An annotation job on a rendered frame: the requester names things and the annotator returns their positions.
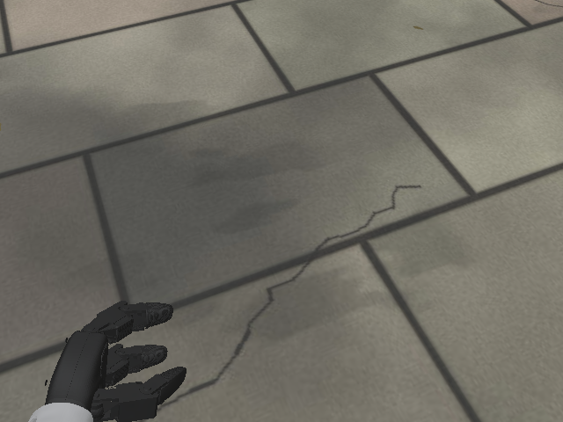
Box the robot left hand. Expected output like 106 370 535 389
45 301 186 422

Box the robot left forearm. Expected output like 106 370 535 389
28 403 93 422

